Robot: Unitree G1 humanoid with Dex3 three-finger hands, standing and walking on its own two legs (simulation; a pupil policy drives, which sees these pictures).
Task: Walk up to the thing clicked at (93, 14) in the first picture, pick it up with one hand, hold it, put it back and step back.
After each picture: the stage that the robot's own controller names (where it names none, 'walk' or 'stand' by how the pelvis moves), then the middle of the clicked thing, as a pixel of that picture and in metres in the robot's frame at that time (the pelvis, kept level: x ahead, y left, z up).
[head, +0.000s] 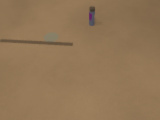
stand; (91, 16) +1.72 -0.11 -0.66
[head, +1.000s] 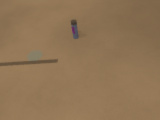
walk; (74, 29) +1.58 +0.20 -0.63
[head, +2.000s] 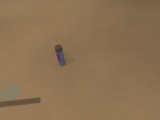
walk; (60, 55) +1.06 +0.30 -0.64
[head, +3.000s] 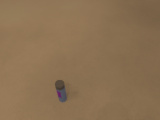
walk; (61, 91) +0.63 +0.21 -0.63
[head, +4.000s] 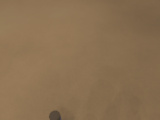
walk; out of the picture +0.39 +0.20 -0.63
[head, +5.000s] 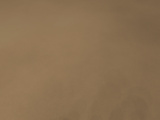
stand; out of the picture +0.35 +0.20 -0.65
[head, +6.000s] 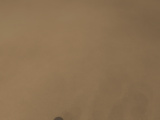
stand; out of the picture +0.36 +0.20 -0.66
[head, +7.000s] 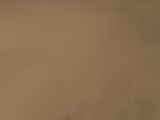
stand; out of the picture +0.37 +0.20 -0.66
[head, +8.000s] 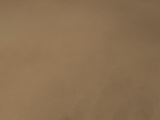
stand; out of the picture +0.36 +0.20 -0.66
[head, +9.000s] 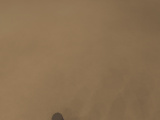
go down; out of the picture +0.36 +0.20 -0.65
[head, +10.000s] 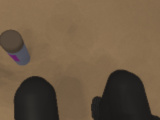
go down; (17, 51) +0.45 +0.23 -0.23
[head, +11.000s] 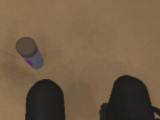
close in; (32, 55) +0.44 +0.22 -0.25
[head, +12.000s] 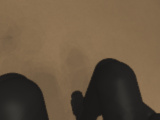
close in; out of the picture +0.43 +0.27 -0.16
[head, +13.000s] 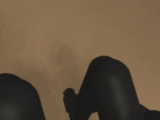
close; out of the picture +0.43 +0.27 -0.16
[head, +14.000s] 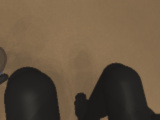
lift; out of the picture +0.33 +0.26 -0.14
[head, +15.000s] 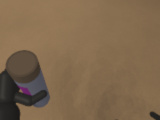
lift; (33, 84) +0.31 +0.17 +0.03
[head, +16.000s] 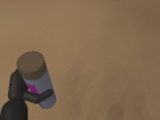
hold; (40, 84) +0.32 +0.16 +0.04
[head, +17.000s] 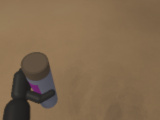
hold; (43, 84) +0.32 +0.15 +0.03
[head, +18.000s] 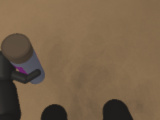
crouch; (28, 64) +0.39 +0.18 -0.03
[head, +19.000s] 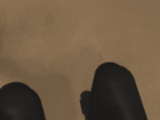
lower; out of the picture +0.47 +0.26 -0.11
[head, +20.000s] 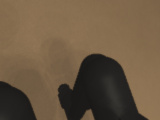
lower; out of the picture +0.45 +0.27 -0.17
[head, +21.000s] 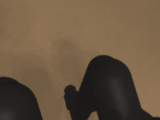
lower; out of the picture +0.44 +0.27 -0.17
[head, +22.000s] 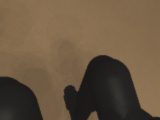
lower; out of the picture +0.43 +0.27 -0.17
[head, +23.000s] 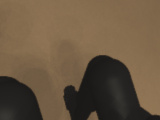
lower; out of the picture +0.42 +0.27 -0.17
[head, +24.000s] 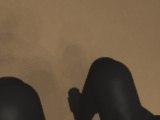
open; out of the picture +0.42 +0.25 -0.17
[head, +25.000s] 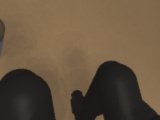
stand; out of the picture +0.42 +0.24 -0.18
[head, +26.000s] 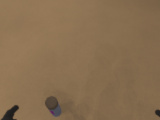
stand; (54, 107) +0.38 +0.18 -0.53
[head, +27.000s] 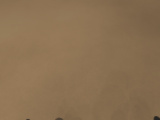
stand; out of the picture +0.37 +0.18 -0.60
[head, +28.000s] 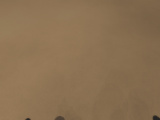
stand; out of the picture +0.37 +0.17 -0.60
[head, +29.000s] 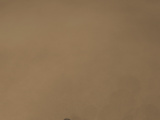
stand; out of the picture +0.39 +0.17 -0.65
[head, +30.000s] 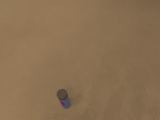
walk; (64, 99) +0.46 +0.17 -0.62
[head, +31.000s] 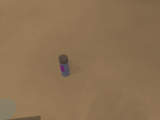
walk; (64, 66) +0.77 +0.16 -0.62
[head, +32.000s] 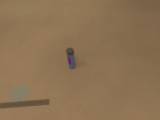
stand; (71, 59) +1.02 +0.20 -0.64
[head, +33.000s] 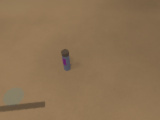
stand; (66, 60) +1.00 +0.19 -0.66
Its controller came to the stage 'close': yes
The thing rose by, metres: 0.68
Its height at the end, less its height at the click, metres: +0.00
